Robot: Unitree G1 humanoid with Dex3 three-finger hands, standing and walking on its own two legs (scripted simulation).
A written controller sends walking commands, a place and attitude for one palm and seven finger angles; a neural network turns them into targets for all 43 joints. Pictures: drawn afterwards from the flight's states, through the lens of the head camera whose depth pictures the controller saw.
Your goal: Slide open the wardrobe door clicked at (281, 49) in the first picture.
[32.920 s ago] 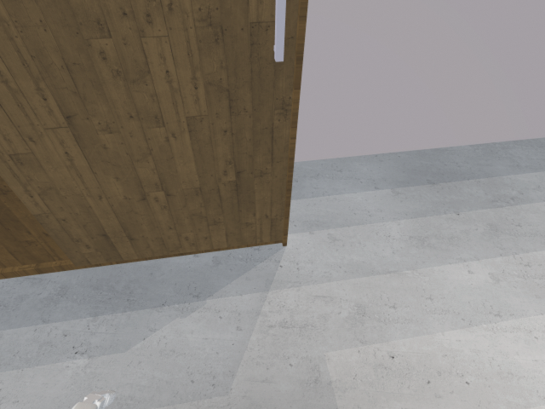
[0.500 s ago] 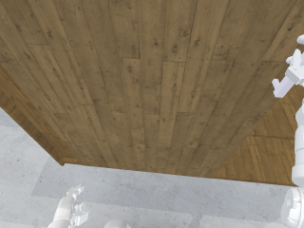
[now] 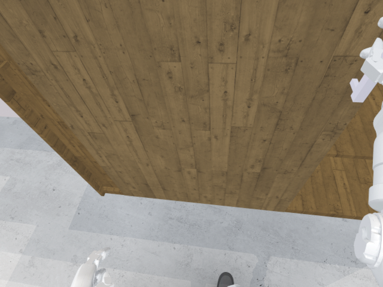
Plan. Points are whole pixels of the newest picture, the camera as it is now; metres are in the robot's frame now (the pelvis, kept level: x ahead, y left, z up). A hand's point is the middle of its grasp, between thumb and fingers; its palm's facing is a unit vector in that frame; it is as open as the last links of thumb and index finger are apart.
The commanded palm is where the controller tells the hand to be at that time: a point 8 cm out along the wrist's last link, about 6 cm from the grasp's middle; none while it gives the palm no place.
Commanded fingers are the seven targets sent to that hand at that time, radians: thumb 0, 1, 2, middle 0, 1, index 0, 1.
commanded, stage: stop walking and hold the door there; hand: right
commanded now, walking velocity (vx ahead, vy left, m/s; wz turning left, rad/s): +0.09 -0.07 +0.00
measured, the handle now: out of the picture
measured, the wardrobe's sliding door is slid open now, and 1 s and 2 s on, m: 0.69 0.69 0.69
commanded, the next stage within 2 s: loosen the grip on the handle in 1.00 s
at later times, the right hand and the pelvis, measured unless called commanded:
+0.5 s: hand (369, 63) +0.46 -0.29 +0.20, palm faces +0.49 +0.85 -0.19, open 5.9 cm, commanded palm +0.42 -0.31 +0.18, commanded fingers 0.00 -0.90 -0.90 0.45 1.40 0.45 1.40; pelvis +0.03 +0.02 -0.01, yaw +1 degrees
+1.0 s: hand (368, 63) +0.46 -0.29 +0.20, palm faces +0.54 +0.82 -0.21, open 6.1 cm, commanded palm +0.42 -0.31 +0.18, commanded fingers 0.00 -0.90 -0.90 0.45 1.40 0.45 1.40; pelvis +0.05 +0.04 -0.01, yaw +1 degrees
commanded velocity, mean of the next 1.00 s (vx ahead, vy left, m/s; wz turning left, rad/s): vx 0.01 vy -0.02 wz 0.00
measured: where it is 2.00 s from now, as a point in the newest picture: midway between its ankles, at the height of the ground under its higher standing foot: outside the picture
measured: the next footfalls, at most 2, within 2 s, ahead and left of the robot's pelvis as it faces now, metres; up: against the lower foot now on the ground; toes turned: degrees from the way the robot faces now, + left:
left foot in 0.12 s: -0.03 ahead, +0.15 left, +0.00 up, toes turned +4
left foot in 0.58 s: +0.08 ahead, +0.17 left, +0.00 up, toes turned +4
